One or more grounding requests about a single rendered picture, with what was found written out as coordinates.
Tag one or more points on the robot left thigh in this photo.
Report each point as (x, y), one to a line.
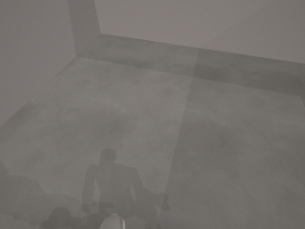
(113, 222)

